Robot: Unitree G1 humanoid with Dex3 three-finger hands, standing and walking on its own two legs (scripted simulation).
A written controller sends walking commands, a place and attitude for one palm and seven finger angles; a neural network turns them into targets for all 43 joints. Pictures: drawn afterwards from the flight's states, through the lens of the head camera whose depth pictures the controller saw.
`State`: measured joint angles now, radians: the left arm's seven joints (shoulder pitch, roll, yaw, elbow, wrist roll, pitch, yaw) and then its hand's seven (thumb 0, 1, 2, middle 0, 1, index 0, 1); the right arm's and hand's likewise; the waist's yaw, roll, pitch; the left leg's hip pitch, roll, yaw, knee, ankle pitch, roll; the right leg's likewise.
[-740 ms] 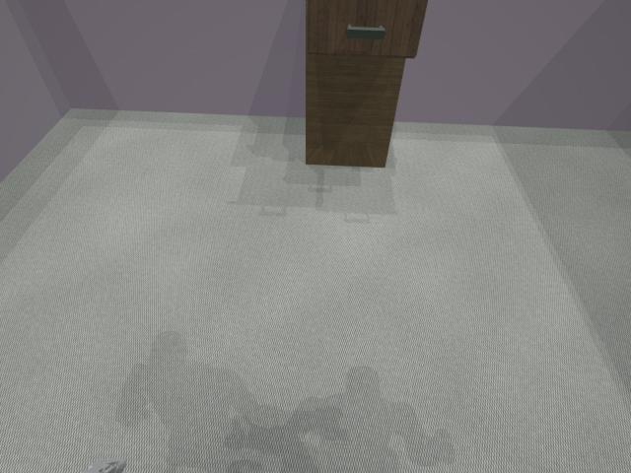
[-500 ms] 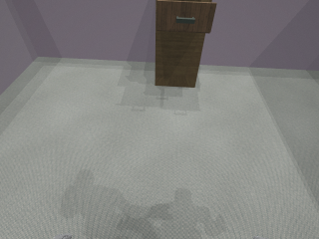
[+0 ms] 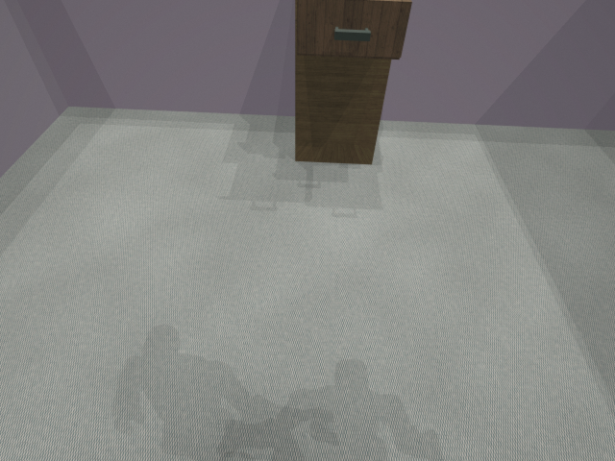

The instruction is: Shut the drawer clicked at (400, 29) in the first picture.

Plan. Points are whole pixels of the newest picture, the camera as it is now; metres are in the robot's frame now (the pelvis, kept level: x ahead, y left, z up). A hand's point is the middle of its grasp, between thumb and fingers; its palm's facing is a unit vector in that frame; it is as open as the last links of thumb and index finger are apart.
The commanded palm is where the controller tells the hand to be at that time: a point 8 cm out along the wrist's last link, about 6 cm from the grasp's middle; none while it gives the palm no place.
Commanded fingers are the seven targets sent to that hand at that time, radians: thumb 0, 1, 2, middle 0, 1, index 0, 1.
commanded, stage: stand and wait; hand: left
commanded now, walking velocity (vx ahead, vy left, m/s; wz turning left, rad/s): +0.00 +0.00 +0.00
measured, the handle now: (352, 32) +1.40 -0.08 +0.02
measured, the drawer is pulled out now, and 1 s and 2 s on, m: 0.30 0.30 0.30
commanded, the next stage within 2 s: look at it before walking up in 0.08 s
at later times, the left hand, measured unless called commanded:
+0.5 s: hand out of the picture +0.07 +0.24 -0.16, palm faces -0.03 -0.94 -0.33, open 7.4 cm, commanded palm none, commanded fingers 0.00 0.90 0.90 -0.20 -0.30 -0.20 -0.30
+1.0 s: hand out of the picture +0.06 +0.22 -0.17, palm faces -0.06 -0.96 -0.26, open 7.4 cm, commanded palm none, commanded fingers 0.00 0.90 0.90 -0.20 -0.30 -0.20 -0.30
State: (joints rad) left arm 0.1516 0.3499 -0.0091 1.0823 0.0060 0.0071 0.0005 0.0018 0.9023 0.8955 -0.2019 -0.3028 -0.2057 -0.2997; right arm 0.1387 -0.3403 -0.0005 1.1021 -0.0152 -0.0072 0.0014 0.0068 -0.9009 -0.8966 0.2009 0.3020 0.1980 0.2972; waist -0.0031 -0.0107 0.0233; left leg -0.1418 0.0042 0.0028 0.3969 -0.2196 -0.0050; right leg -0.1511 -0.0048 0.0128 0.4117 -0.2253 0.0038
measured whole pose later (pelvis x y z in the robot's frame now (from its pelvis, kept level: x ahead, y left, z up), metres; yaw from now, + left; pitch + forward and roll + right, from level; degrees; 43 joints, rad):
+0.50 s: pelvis +0.00 +0.00 +0.00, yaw +0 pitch -2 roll +0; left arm 0.15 0.34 -0.01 1.09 0.01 0.00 0.00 0.00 0.90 0.90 -0.20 -0.30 -0.21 -0.30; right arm 0.13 -0.33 0.00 1.11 -0.01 -0.01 0.00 0.01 -0.90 -0.90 0.20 0.30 0.20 0.30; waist 0.00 -0.01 0.02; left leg -0.14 0.01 0.00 0.37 -0.20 -0.01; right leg -0.15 0.00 0.01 0.39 -0.21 0.00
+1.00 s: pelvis +0.02 +0.00 -0.01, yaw -4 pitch -1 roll +0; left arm 0.26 0.28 0.00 1.07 0.02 0.03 -0.02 0.00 0.90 0.90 -0.20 -0.30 -0.20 -0.30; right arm 0.20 -0.28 0.00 1.09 -0.03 0.00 0.01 0.00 -0.90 -0.90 0.20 0.30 0.20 0.30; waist 0.01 -0.01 -0.01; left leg -0.17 0.04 0.05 0.48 -0.31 -0.01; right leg -0.20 0.03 0.06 0.51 -0.32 -0.02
